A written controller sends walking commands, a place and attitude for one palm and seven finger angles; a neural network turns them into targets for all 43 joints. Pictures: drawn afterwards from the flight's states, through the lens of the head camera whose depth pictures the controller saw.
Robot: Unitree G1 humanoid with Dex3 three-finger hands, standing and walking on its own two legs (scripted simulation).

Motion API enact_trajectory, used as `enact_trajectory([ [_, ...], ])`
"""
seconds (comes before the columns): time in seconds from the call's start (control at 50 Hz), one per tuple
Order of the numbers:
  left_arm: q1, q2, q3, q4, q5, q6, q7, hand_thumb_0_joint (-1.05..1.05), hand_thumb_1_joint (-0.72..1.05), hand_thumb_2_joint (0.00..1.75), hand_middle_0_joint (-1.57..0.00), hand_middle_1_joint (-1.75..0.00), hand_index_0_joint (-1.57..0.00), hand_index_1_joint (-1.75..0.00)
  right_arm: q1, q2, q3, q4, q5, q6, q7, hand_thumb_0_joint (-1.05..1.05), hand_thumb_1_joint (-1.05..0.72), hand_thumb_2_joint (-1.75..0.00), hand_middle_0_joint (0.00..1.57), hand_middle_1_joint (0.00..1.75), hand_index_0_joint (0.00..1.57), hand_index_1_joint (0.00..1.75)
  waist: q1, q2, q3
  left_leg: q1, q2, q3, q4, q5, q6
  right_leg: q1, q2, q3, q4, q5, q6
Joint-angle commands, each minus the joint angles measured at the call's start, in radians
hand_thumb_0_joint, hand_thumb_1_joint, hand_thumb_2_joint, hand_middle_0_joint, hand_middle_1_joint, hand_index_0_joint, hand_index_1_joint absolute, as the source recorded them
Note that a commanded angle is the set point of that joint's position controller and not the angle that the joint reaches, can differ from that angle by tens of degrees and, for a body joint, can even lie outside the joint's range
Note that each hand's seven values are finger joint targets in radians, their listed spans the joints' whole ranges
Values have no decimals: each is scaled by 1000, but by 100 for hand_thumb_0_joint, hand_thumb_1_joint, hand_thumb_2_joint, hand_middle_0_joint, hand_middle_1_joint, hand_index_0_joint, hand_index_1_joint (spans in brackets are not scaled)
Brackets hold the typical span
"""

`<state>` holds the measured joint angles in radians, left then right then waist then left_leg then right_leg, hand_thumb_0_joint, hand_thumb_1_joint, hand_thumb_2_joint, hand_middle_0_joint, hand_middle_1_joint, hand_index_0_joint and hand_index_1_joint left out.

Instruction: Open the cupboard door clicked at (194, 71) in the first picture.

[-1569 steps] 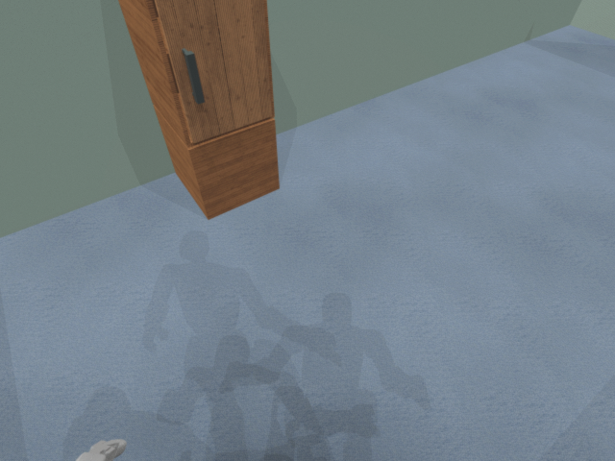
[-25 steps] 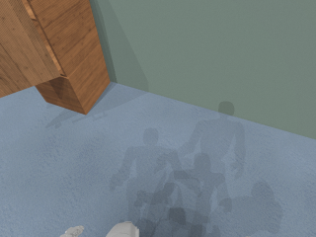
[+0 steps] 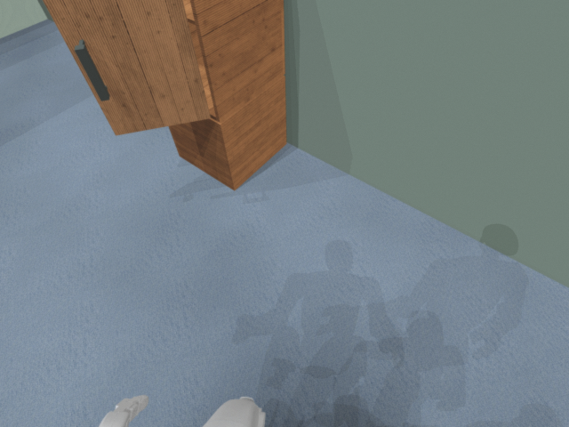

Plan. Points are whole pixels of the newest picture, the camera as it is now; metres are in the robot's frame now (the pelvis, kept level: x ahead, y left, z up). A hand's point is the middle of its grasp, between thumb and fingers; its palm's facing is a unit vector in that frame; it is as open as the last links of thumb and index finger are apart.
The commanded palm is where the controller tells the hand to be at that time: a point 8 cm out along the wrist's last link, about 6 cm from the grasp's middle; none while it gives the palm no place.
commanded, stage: turn to face it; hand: left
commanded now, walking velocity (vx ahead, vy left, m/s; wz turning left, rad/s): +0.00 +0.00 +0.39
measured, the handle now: (93, 70) +1.00 +0.60 -0.08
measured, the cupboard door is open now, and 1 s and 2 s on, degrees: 53 53 53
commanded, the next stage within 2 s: take the last steps up to it in 0.28 s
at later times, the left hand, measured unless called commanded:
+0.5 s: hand out of the picture +0.03 +0.21 -0.16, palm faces +0.22 -0.94 -0.25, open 7.4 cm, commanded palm none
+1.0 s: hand out of the picture +0.07 +0.28 -0.17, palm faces +0.32 -0.93 -0.19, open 7.4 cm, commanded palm none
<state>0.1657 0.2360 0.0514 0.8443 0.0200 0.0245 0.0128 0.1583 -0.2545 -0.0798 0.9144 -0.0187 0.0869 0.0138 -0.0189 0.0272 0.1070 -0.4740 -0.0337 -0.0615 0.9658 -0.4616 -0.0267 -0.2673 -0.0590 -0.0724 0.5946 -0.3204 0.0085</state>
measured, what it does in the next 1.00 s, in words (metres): walks ahead, turning left: left foot, then right foot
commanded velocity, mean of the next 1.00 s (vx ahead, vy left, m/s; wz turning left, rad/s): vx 0.19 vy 0.06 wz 0.17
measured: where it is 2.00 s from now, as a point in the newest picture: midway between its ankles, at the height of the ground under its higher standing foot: (237, 343)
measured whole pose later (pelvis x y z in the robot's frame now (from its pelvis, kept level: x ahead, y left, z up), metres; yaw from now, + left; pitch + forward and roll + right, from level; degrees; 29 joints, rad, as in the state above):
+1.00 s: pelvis +0.11 +0.09 +0.01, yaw +16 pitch +0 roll +1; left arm 0.25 0.22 0.06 1.03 0.02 0.01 -0.02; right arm 0.23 -0.16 -0.02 1.00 -0.03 -0.04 -0.02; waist 0.03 -0.04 0.08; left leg -0.22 0.00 0.10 0.46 -0.25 0.03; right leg -0.48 -0.11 -0.08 1.03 -0.38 0.02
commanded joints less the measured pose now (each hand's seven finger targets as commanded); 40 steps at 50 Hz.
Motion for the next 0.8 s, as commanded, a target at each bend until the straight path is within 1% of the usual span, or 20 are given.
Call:
enact_trajectory([
  [0.0,18,151,39,-53,7,-27,17,0,90,90,-20,-30,-20,-30,-64,-50,-14,-103,5,-33,12,0,-90,-90,20,30,20,30,26,-258,-91,-34,48,68,70,-36,-24,96,-261,128,-250,400,-138],
  [0.06,100,190,49,-11,10,-32,15,0,90,90,-20,-30,-20,-30,-98,-19,5,-99,10,-46,10,0,-90,-90,20,30,20,30,64,-222,-135,42,22,131,-176,-27,-25,202,-269,109,-169,607,-132],
  [0.14,82,183,49,9,-8,-24,7,0,90,90,-20,-30,-20,-30,15,-61,5,-55,7,-65,1,0,-90,-90,20,30,20,30,2,-165,-178,320,40,112,-541,302,8,96,-218,16,2,512,-21],
  [0.16,93,136,43,-12,-15,-19,3,0,90,90,-20,-30,-20,-30,47,-147,-12,-53,-2,-77,-5,0,-90,-90,20,30,20,30,-13,59,-221,471,234,-117,-570,573,89,-91,-128,-49,159,255,46],
  [0.18,55,85,19,-40,-16,-12,2,0,90,90,-20,-30,-20,-30,102,-222,-28,-43,-7,-73,-13,0,-90,-90,20,30,20,30,-41,241,-215,491,429,-309,-585,887,234,-230,-49,-37,312,-304,82],
  [0.2,1,99,17,-51,-7,2,8,0,90,90,-20,-30,-20,-30,123,-223,-25,-33,-11,-68,-23,0,-90,-90,20,30,20,30,-55,155,-186,433,432,-309,-567,840,274,-235,-46,31,415,-332,66],
  [0.24,-20,94,21,-15,-13,8,7,0,90,90,-20,-30,-20,-30,70,-179,-11,-35,-12,-75,-43,0,-90,-90,20,30,20,30,-32,206,-166,374,352,-242,-559,855,249,-237,-45,76,468,-260,60],
  [0.28,16,78,21,15,-13,13,0,0,90,90,-20,-30,-20,-30,13,-153,0,-43,-12,-77,-46,0,-90,-90,20,30,20,30,2,168,-168,353,296,-166,-562,796,213,-184,-24,57,410,-206,55],
  [0.36,56,58,16,44,-12,8,-7,0,90,90,-20,-30,-20,-30,-18,-151,-1,-38,-11,-69,-43,0,-90,-90,20,30,20,30,19,129,-167,267,259,-145,-576,598,185,-22,22,12,171,-142,43],
  [0.4,133,62,21,71,-7,-6,-11,0,90,90,-20,-30,-20,-30,-39,-140,1,-30,-2,-65,-37,0,-90,-90,20,30,20,30,56,117,-175,176,200,-114,-543,313,142,131,44,-11,-22,-26,39],
  [0.42,170,89,30,83,0,-15,-10,0,90,90,-20,-30,-20,-30,-47,-113,2,-35,2,-62,-31,0,-90,-90,20,30,20,30,77,42,-148,68,130,-72,-464,93,97,227,1,37,-172,-53,26],
  [0.44,207,171,51,86,14,-26,-6,0,90,90,-20,-30,-20,-30,-47,-47,11,-59,9,-62,-20,0,-90,-90,20,30,20,30,100,-227,-104,-152,3,30,-241,-115,32,308,-222,355,-348,-276,-59],
  [0.46,220,238,61,67,12,-25,-6,0,90,90,-20,-30,-20,-30,-100,-63,10,-98,1,-61,-7,0,-90,-90,20,30,20,30,136,-337,-45,-192,-7,43,8,-153,19,190,-412,556,-492,-398,-162],
  [0.48,192,230,60,56,5,-37,-5,0,90,90,-20,-30,-20,-30,-122,-84,2,-103,-4,-62,1,0,-90,-90,20,30,20,30,107,-244,-15,-201,41,-11,134,-57,22,111,-410,574,-500,-432,-195],
  [0.52,123,145,43,53,5,-56,1,0,90,90,-20,-30,-20,-30,-115,-84,-8,-73,-9,-61,10,0,-90,-90,20,30,20,30,61,-241,29,-223,97,-18,203,77,9,101,-339,404,-457,-237,-149],
  [0.56,129,124,38,60,4,-73,-2,0,90,90,-20,-30,-20,-30,-96,-50,0,-56,-6,-61,22,0,-90,-90,20,30,20,30,50,-197,-10,-162,101,28,130,147,-11,118,-292,238,-429,-35,-117],
  [0.66,235,158,47,136,9,-83,-8,0,90,90,-20,-30,-20,-30,-140,13,21,-63,3,-82,37,0,-90,-90,20,30,20,30,97,-207,-68,-57,66,136,-208,129,-13,242,-287,116,-359,219,-113],
  [0.72,219,160,50,154,10,-76,-10,0,90,90,-20,-30,-20,-30,-81,14,27,-45,1,-100,33,0,-90,-90,20,30,20,30,69,-229,-72,120,37,180,-396,150,7,172,-268,68,-287,211,-87],
  [0.76,173,141,47,143,2,-68,-19,0,90,90,-20,-30,-20,-30,107,-51,15,18,-3,-117,15,0,-90,-90,20,30,20,30,-21,-89,-125,446,25,195,-532,193,30,-8,-190,-24,-81,184,-33],
  [0.78,176,73,35,121,-4,-62,-27,0,90,90,-20,-30,-20,-30,248,-154,-14,52,-16,-125,0,0,-90,-90,20,30,20,30,-80,174,-194,633,250,-107,-572,146,118,-218,-76,-116,197,-18,19],
])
